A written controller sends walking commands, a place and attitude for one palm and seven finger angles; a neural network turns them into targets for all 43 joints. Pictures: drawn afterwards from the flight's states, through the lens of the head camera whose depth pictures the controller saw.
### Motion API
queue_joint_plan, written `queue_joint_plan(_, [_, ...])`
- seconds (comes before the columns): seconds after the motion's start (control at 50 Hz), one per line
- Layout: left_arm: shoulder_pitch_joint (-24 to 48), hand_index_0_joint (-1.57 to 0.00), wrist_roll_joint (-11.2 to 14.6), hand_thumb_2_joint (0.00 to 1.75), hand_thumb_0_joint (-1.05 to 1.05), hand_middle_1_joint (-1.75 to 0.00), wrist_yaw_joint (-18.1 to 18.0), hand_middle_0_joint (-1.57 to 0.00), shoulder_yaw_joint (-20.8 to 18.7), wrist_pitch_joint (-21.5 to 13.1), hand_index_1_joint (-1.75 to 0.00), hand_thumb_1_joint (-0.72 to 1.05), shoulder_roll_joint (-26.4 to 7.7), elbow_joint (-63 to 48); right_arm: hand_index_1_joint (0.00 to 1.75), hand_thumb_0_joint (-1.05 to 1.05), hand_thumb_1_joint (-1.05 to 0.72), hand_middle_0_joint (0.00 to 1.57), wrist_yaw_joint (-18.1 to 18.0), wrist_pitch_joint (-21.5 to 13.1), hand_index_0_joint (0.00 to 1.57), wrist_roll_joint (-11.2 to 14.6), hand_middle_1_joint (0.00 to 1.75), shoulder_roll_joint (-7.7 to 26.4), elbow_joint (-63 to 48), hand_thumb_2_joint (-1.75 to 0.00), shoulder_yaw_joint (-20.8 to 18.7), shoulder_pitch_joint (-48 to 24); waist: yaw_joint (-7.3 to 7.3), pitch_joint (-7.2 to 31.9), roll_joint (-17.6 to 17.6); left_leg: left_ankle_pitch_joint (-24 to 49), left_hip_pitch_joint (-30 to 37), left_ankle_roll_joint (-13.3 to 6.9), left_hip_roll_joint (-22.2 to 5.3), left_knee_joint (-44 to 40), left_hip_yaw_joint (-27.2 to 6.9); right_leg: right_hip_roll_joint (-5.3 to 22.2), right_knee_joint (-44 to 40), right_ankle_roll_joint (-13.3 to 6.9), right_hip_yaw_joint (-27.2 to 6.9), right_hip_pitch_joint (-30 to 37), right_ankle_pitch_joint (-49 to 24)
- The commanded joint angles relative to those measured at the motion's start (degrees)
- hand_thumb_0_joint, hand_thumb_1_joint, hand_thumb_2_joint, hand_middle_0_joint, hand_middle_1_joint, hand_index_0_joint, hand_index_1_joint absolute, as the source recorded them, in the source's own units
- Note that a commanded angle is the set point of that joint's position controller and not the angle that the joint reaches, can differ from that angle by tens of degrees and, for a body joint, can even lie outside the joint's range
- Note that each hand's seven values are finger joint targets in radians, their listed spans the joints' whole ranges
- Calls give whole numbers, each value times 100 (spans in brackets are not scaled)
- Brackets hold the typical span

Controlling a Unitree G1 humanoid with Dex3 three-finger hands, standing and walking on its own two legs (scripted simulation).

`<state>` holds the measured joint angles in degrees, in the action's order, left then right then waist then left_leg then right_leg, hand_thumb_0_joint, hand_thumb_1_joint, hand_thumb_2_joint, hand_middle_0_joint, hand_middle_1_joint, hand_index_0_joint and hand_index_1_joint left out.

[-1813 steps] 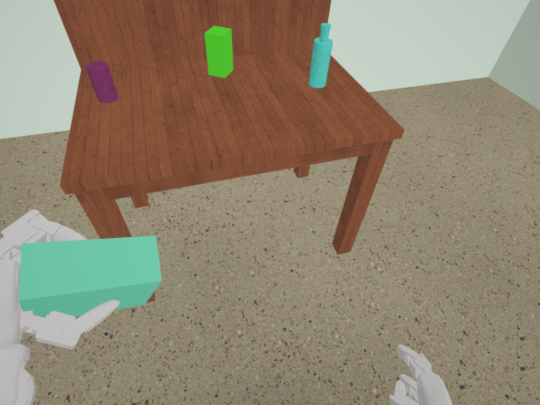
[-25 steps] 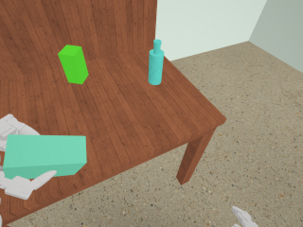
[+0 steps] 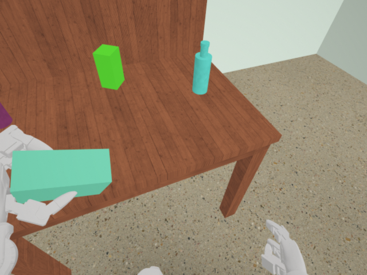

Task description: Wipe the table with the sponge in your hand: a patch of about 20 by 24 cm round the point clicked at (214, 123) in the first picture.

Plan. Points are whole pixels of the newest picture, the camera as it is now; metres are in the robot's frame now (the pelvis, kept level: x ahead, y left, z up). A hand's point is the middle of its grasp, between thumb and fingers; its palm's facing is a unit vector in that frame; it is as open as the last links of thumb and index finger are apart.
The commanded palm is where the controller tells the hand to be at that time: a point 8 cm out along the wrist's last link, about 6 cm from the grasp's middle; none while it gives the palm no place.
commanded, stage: step back with the hand held close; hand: left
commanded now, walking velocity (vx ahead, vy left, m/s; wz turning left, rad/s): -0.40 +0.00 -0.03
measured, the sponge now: (78, 175) +0.23 +0.21 +0.16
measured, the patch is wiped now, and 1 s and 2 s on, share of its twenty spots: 1.00 1.00 1.00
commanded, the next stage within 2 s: stop stepping back and stand still in 0.38 s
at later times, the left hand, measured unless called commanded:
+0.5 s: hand out of the picture +0.07 +0.22 +0.18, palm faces +0.38 -0.84 -0.39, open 9.8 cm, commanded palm +0.02 +0.26 +0.20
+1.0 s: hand out of the picture -0.08 +0.21 +0.18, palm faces +0.46 -0.81 -0.36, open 9.8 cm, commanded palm -0.14 +0.24 +0.20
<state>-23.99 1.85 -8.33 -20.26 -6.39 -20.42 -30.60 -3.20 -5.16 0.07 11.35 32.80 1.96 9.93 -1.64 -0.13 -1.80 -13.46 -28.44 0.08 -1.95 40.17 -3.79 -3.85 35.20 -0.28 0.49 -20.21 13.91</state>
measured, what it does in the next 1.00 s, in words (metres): walks backwards: left foot, then right foot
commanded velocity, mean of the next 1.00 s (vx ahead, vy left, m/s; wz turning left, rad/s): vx -0.01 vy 0.04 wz -0.03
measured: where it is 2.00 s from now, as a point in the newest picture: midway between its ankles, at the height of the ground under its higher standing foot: outside the picture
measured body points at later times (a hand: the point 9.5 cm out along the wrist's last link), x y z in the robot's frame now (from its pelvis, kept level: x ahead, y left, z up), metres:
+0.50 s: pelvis -0.15 -0.01 +0.00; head -0.13 +0.00 +0.45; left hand +0.05 +0.27 +0.21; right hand +0.02 -0.23 -0.08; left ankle -0.05 +0.13 -0.72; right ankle -0.12 -0.14 -0.72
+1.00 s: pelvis -0.29 -0.04 -0.01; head -0.32 -0.05 +0.44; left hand -0.11 +0.25 +0.20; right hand -0.15 -0.28 -0.11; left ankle -0.30 +0.10 -0.71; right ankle -0.20 -0.14 -0.72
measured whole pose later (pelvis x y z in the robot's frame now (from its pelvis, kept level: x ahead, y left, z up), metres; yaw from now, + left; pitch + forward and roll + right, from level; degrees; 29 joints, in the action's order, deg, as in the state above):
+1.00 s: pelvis -0.29 -0.04 -0.01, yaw +2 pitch -3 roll +0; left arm -22.5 2.7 -6.7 -20.6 -7.2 -21.0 -24.3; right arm -2.8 -7.4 1.5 12.7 38.6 1.3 17.8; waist 0.4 2.3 -1.1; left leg -27.9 -19.3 -1.8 -3.4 49.8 -0.8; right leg 0.2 39.7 -1.4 3.9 -22.9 16.1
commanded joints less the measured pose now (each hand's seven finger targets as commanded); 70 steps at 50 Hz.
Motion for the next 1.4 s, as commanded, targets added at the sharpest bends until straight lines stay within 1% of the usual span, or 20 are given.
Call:
queue_joint_plan(0.0, [112,-120,102,130,0,-160,-26,-120,-420,-404,-160,10,-1100,-1428,30,0,-90,20,-59,-104,20,62,30,695,-807,-90,-473,-408,179,921,1399,-1361,744,158,253,2581,165,2343,-1819,-1034,-1734,-802,-1890])
queue_joint_plan(0.12, [-404,-120,111,130,0,-160,-112,-120,-1035,-409,-160,10,-1448,-1577,30,0,-90,20,-123,174,20,14,30,617,-833,-90,-363,-495,323,1171,334,-533,791,76,-90,-866,360,1773,-176,-460,-968,267,-3775])
queue_joint_plan(0.18, [-158,-120,224,130,0,-160,-115,-120,-1003,-566,-160,10,-1340,-2148,30,0,-90,20,-58,-72,20,59,30,864,-891,-90,-608,-382,168,1383,-1385,3762,2334,-619,-1889,-1762,-893,336,1700,134,-247,-1294,1067])
queue_joint_plan(0.24, [-200,-120,121,130,0,-160,-154,-120,-776,-462,-160,10,-1069,-2157,30,0,-90,20,99,-333,20,-22,30,751,-602,-90,-576,-41,342,1339,-933,5005,2762,-782,-1802,-1206,-817,315,2584,171,-623,-1842,1685])
queue_joint_plan(0.44, [-152,-120,126,130,0,-160,-54,-120,-625,-401,-160,10,-886,-1469,30,0,-90,20,121,-365,20,22,30,824,-774,-90,-433,-340,131,653,-807,-391,374,-403,-1273,-1164,-482,283,-524,178,-3,714,-254])
queue_joint_plan(0.48, [11,-120,59,130,0,-160,-24,-120,-748,-596,-160,10,-1106,-1265,30,0,-90,20,109,-416,20,76,30,767,-789,-90,-451,-263,167,521,326,-1505,297,-38,-526,629,323,954,-1655,-141,-269,383,-1255])
queue_joint_plan(0.5, [-245,-120,100,130,0,-160,-3,-120,-636,-550,-160,10,-1096,-961,30,0,-90,20,65,-389,20,205,30,810,-776,-90,-674,24,201,932,2006,-1794,232,251,255,2598,603,2052,-1933,-802,-1682,-67,-973])
queue_joint_plan(0.56, [-13,-120,194,130,0,-160,22,-120,-735,-312,-160,10,-1222,-1362,30,0,-90,20,56,-153,20,154,30,509,-729,-90,-349,-333,493,876,862,-977,396,123,-35,4052,-108,2159,-1530,-862,-1593,-1181,-67])
queue_joint_plan(0.66, [-7,-120,166,130,0,-160,14,-120,-817,-263,-160,10,-1297,-1318,30,0,-90,20,-29,-257,20,115,30,746,-552,-90,-389,-368,345,757,903,-1466,1296,-307,-135,560,192,1780,-1322,-367,-1085,-1494,1193])
queue_joint_plan(0.74, [49,-120,165,130,0,-160,-41,-120,-836,-412,-160,10,-1292,-1988,30,0,-90,20,-89,-484,20,142,30,969,-820,-90,-561,-119,241,897,-2240,-576,1825,-859,-1184,-2745,-588,-4,2819,145,512,-1302,1411])
queue_joint_plan(0.78, [405,-120,2,130,0,-160,-83,-120,-832,-472,-160,10,-1342,-1543,30,0,-90,20,-4,-638,20,103,30,704,-471,-90,-461,-84,448,36,-1613,131,1182,-1427,-1655,-2487,-1643,649,3901,102,-472,-2328,1096])
queue_joint_plan(0.82, [601,-120,58,130,0,-160,17,-120,-561,-489,-160,10,-1077,-973,30,0,-90,20,90,-706,20,217,30,748,-163,-90,-429,-94,304,-289,-304,-366,883,-1197,-1559,-2372,-1051,750,3145,96,-295,-1901,956])
queue_joint_plan(0.92, [588,-120,75,130,0,-160,143,-120,-204,-340,-160,10,-757,-107,30,0,-90,20,-47,-559,20,124,30,951,-397,-90,-393,-258,129,-113,325,-2032,-195,-526,-243,191,434,435,-866,14,302,1167,283])
queue_joint_plan(0.96, [941,-120,174,130,0,-160,190,-120,-476,-375,-160,10,-1178,-628,30,0,-90,20,-56,-517,20,178,30,839,-610,-90,-440,-546,223,217,2008,-1639,-478,-290,248,2903,497,2199,-2430,-821,-2856,297,2012])
queue_joint_plan(1.1, [357,-120,168,130,0,-160,-51,-120,-648,-384,-160,10,-1238,-1707,30,0,-90,20,-120,-401,20,25,30,668,-394,-90,-195,-433,395,628,-445,-1873,1922,-501,-91,-1246,523,1153,-382,-383,-414,-1567,2797])
queue_joint_plan(1.12, [382,-120,188,130,0,-160,-113,-120,-688,-399,-160,10,-1189,-1788,30,0,-90,20,-162,-431,20,-7,30,896,-555,-90,-296,-434,392,507,-2091,-3086,1783,-868,-1035,-2612,-1358,298,1759,-95,252,-1700,2135])
queue_joint_plan(1.14, [948,-120,37,130,0,-160,-149,-120,-857,-499,-160,10,-1412,-2112,30,0,-90,20,-131,-562,20,71,30,892,-700,-90,-376,-568,254,460,-2207,-3066,911,-1295,-1740,-3311,-1976,232,3599,74,134,-1693,1558])
queue_joint_plan(1.2, [514,-120,18,130,0,-160,-113,-120,-695,-359,-160,10,-1171,-599,30,0,-90,20,26,-596,20,154,30,584,-233,-90,-293,-258,339,-57,-414,-2243,1158,-1341,-1651,-2739,-1659,832,3596,94,-258,-2272,976])
queue_joint_plan(1.32, [121,-120,97,130,0,-160,-22,-120,-154,-232,-160,10,-645,-495,30,0,-90,20,-52,-428,20,92,30,856,-587,-90,-288,-411,167,206,-826,-1897,448,-588,-667,-1482,28,216,-797,-10,830,1087,548])
queue_joint_plan(1.38, [625,-120,133,130,0,-160,20,-120,-416,-346,-160,10,-1113,-911,30,0,-90,20,-33,-344,20,110,30,717,-648,-90,-369,-484,180,298,1691,-1231,-995,-143,68,2291,465,2497,-2426,-1024,-2573,1486,-17])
